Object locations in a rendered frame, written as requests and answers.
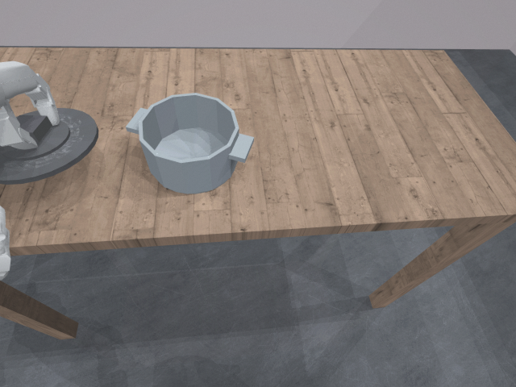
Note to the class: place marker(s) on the table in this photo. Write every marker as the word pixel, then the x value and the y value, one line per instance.
pixel 345 141

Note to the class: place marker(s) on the lid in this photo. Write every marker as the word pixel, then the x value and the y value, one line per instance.
pixel 63 146

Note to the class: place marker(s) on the pot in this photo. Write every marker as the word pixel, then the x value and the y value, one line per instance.
pixel 191 142

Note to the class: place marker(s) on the knob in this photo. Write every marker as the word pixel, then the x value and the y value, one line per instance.
pixel 36 125

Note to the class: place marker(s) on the left robot hand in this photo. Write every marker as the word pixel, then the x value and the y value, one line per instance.
pixel 17 78

